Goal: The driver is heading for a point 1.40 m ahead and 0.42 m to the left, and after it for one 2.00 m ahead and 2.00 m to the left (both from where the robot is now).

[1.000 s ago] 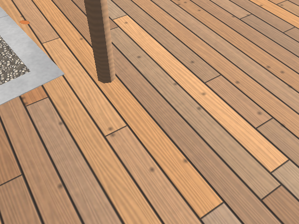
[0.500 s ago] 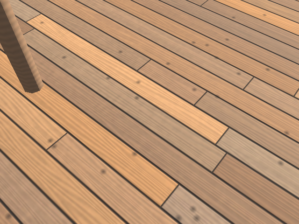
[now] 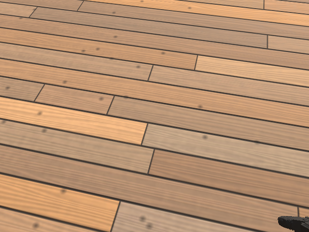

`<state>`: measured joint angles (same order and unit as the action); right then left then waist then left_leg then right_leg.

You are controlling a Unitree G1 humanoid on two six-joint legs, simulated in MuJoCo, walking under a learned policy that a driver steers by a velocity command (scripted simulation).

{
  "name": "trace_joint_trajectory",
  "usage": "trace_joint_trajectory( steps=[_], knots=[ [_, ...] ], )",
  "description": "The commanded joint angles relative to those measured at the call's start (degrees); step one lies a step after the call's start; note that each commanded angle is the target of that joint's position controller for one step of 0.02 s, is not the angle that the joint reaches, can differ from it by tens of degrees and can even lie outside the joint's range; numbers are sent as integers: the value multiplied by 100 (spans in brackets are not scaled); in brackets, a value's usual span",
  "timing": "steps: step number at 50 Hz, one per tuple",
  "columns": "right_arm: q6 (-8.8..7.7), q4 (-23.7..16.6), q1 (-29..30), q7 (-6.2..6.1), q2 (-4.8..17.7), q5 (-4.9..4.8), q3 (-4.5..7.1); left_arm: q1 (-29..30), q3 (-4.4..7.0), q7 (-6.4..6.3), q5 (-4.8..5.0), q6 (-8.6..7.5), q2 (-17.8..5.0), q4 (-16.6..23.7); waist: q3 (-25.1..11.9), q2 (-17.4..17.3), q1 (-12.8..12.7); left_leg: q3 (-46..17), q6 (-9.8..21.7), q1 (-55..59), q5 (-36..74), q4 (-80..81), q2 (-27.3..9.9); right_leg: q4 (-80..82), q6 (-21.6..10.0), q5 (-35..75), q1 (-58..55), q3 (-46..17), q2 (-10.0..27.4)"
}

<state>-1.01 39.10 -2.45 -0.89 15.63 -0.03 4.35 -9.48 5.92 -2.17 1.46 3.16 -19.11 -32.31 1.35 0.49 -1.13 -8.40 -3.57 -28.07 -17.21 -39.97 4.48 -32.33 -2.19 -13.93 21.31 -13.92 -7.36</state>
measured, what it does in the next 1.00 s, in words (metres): walks ahead, turning left: left foot, then right foot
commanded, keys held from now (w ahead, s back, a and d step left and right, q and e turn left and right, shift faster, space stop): e+shift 0.04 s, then q+shift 0.30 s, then w+q+shift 0.24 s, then q+shift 0.42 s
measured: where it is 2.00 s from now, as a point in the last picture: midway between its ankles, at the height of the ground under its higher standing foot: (121, 224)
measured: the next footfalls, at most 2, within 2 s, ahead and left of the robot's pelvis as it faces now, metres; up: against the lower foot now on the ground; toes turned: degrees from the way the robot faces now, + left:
left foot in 0.06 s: +0.10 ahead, +0.12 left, +0.00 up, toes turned -12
right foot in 0.36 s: +0.03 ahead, -0.12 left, +0.00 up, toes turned +7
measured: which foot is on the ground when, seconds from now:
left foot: up 0.00-0.04, down 0.06-0.36, up 0.38-0.80, down 0.82-1.00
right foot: down 0.00-0.06, up 0.08-0.34, down 0.36-0.80, up 0.82-1.00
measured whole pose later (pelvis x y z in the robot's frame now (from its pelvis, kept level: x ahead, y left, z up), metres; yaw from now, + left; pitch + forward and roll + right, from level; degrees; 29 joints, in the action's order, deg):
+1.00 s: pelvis +0.20 +0.13 -0.01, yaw +33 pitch +2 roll -1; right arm -0.1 34.0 -10.1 1.0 18.7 -0.5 4.1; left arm -8.0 2.4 -1.7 -1.0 -3.7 -18.9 -36.1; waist 6.5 1.0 0.2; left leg -3.3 6.0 -24.8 -6.4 -29.3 7.7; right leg -69.1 3.7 -22.3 34.0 -7.1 2.5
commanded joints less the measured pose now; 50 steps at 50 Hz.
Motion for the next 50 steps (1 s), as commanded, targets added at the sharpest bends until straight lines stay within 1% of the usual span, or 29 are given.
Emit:
trace_joint_trajectory(
  steps=[1, 2, 3, 4, 5, 7, 9, 11, 13, 17, 18, 20, 21, 24, 28, 29, 30, 31, 36, 39, 40, 41, 42, 43, 44, 45, 46, 48, 50],
  knots=[
    [-153, -337, -114, 40, 650, -43, 203, 321, 257, 10, 41, -43, -909, 499, -847, 1082, 166, 43, 109, 638, 164, 1004, 29, 571, -735, 1390, -796, -1886, 1204],
    [-173, -251, -340, 45, 709, -44, 247, 435, 230, 14, 74, -27, -844, 536, -858, 1000, 298, 113, 184, 1242, 753, 1708, -109, 370, -581, 1099, -554, -1810, 1004],
    [-160, -197, -564, 32, 964, 31, 310, 239, 115, 18, 13, -19, -528, 527, -1146, 487, 222, -416, 489, 2011, 1149, 1929, -974, -333, -325, -59, -227, -1333, 731],
    [-78, -259, -264, 8, 1354, 174, 345, -172, 6, 23, -38, -46, -211, 552, -984, -1289, -262, -1922, 1333, 2407, 2241, 2169, -2073, -1485, 37, -2019, 817, -125, -240],
    [-98, -311, -388, 29, 1051, 292, 286, -235, 112, 20, -155, -143, -682, 483, -941, -1589, -140, -2985, 2110, 2125, 2237, 2330, -2644, -2936, 384, -2498, 1165, 54, -74],
    [-90, -429, 7, 16, 518, 113, 86, -179, 133, 29, -165, -163, -811, 170, -642, -687, -132, -1883, 1868, 1659, 1762, 2115, -2018, -3607, 613, -1805, 918, -4, 153],
    [-58, -347, 148, 53, 238, 22, -99, -146, -82, 58, -270, -139, -212, 98, -539, -551, -222, -1342, 1470, 1467, 1416, 2129, -1450, -2733, 759, -1423, 507, 292, 473],
    [89, -326, -45, 51, 653, -71, 53, 229, -187, 112, -272, -211, 26, 198, -367, -949, -26, -1009, 1322, 1418, 1877, 2049, -942, -1307, 818, -1472, 51, 1013, 462],
    [193, -298, -560, 28, 1152, -77, 250, 412, -121, 92, -131, -267, -126, 199, -478, -1208, 241, -1457, 1464, 1953, 2069, 1937, -1048, -579, 791, -1500, -9, 1067, 237],
    [239, -415, -476, -60, 1105, -279, 301, -110, 3, 74, -29, -360, -294, -104, -747, -1209, -37, -1917, 1243, 1852, 1970, 1732, -1025, 1263, 424, -59, -1050, 953, 267],
    [246, -410, -575, -112, 946, -305, 265, -457, 54, 72, -49, -373, -427, -195, -1110, -945, -128, -1703, 971, 1084, 497, 1574, -807, 1360, 203, 46, -2071, 784, 685],
    [119, -756, -248, -82, 636, -308, 171, -865, 225, 129, -298, -406, -1003, -310, -594, 1424, -388, 2, 447, -1810, -1456, -611, 21, 2119, -1016, -2321, -2704, -1753, 2858],
    [46, -776, -195, -50, 890, -249, 237, -562, 136, 112, -317, -518, -744, -222, -218, 1179, -289, -28, 401, -2208, -1049, -1413, -523, 2245, -1071, -2674, -2533, -1826, 3021],
    [-18, -518, -561, 77, 722, -154, 223, -459, 8, -4, -104, -742, -344, -278, 5, 761, -175, 143, 262, -2760, -21, -2450, -797, 2273, -573, -1681, -2889, -669, 2491],
    [-89, -676, -339, 213, 537, -217, 114, -905, -18, 77, -204, -898, -324, -471, 284, 606, -329, 356, 168, -2997, 785, -3006, -1007, 2461, -521, -808, -2591, 403, 2290],
    [140, -712, 37, 482, 642, 486, 138, -1335, -49, 175, -485, -842, -451, -669, 417, 107, -380, 640, 194, -2677, 626, -3072, -781, 2641, -472, -950, -2082, 714, 2249],
    [25, -773, -246, 350, 493, -216, 118, -891, -8, 134, -244, -866, -411, -537, 639, 684, -256, 405, 119, -2879, 995, -2755, -1060, 2539, -533, -243, -2226, 927, 2214],
    [-26, -783, -139, 338, 452, -296, 41, -813, -38, 115, -206, -857, -378, -559, 705, 692, -265, 452, 71, -2759, 1175, -2426, -1103, 2475, -512, 364, -2166, 1277, 2164],
    [-67, -1024, 311, 560, 396, -143, -41, -716, 126, 35, -103, -699, -989, -697, 698, 491, -272, 1369, 287, -996, 1282, -502, -913, 1911, -253, 2739, -1706, 2353, 2132],
    [46, -711, -1011, 484, 1008, -141, 267, -618, 208, 57, 127, -652, -1211, -689, -277, 675, 514, 1750, 768, 1095, 996, 44, -94, -165, -29, 5493, -1695, 2593, 2119],
    [126, -484, -2016, 368, 1454, -133, 502, -646, 144, 103, 160, -713, -1030, -611, -844, 444, 1039, 1449, 1091, 2704, 1507, 434, 58, -1600, 240, 4703, -929, 2609, 1942],
    [200, -436, -2110, 207, 1824, -271, 552, -1094, -105, 190, -149, -787, -149, -471, -1137, -966, 651, 124, 1468, 4166, 3350, 500, -778, -3451, 584, -1186, 710, 2457, 1292],
    [75, -912, -1754, 242, 2430, -19, 553, -1818, -269, 237, -260, -891, -43, -191, -2754, -1847, 130, -3776, 3171, 5474, 3141, 1077, -2636, -5655, 807, -3077, 2108, 1239, 337],
    [19, -999, -1834, 304, 1904, 4, 477, -931, -117, 232, -147, -967, -821, -193, -3178, -570, 823, -3751, 2866, 5173, 1861, 1849, -2444, -5605, 624, -2173, 2156, 377, 625],
    [-48, -917, -1477, 310, 1713, -47, 409, -381, -117, 165, -20, -948, -852, 24, -2119, -458, 639, -3097, 2527, 4305, 1063, 2081, -2138, -5191, 517, -1544, 2382, 563, 729],
    [-69, -921, -1127, 275, 1467, -156, 348, -382, -136, 56, -107, -906, -767, -66, -1354, 35, 348, -2570, 2177, 3305, 788, 2155, -1787, -4640, 501, -1122, 2298, 597, 966],
    [-56, -990, -790, 225, 1310, -158, 291, -450, -119, -7, -184, -837, -811, -121, -993, -46, 119, -2172, 2057, 2481, 1135, 2169, -1578, -4258, 514, -890, 1963, 555, 1082],
    [-12, -1055, -444, 157, 1271, -13, 287, -560, -87, 4, -246, -693, -826, -192, -759, -280, -140, -1638, 1979, 1415, 1989, 2294, -1281, -3837, 549, -727, 1282, 604, 1083],
    [17, -987, -416, 72, 1253, -33, 291, -582, -146, -8, -333, -639, -600, -266, -808, -209, -176, -1258, 1940, 981, 3039, 2096, -1081, -3474, 688, -563, 1053, 723, 964]
  ],
)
